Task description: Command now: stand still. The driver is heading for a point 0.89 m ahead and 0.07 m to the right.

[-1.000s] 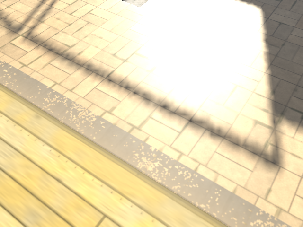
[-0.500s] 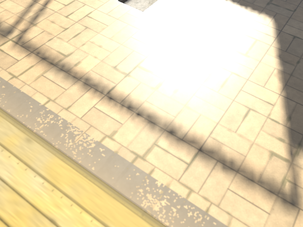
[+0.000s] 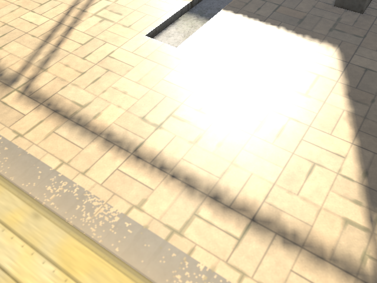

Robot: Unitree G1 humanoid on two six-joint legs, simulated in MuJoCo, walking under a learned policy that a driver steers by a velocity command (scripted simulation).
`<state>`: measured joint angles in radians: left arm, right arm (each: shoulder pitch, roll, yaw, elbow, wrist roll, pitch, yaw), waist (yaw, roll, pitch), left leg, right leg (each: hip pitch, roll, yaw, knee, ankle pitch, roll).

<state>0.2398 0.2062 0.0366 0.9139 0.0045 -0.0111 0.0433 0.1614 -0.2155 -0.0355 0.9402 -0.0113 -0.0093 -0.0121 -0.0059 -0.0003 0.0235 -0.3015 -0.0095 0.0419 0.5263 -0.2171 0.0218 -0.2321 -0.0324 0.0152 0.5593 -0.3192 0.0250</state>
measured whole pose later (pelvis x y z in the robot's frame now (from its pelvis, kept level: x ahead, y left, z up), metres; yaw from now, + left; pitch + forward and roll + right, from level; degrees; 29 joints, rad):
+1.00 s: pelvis +0.14 -0.01 +0.01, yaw +0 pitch +2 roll +0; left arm 0.51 0.17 0.03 1.09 0.00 -0.08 0.02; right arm -0.01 -0.25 -0.05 0.96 0.03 -0.08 0.03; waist 0.08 0.03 0.00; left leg -0.63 0.07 0.03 0.71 -0.08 0.03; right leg 0.09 -0.01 -0.04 0.20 -0.32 -0.01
